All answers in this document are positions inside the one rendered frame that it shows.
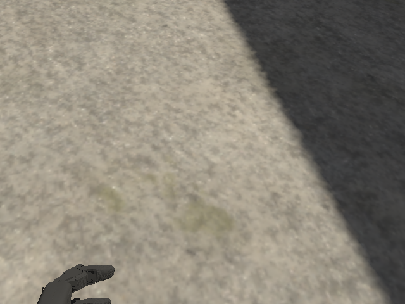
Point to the left robot hand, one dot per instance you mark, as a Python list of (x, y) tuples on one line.
[(60, 290)]

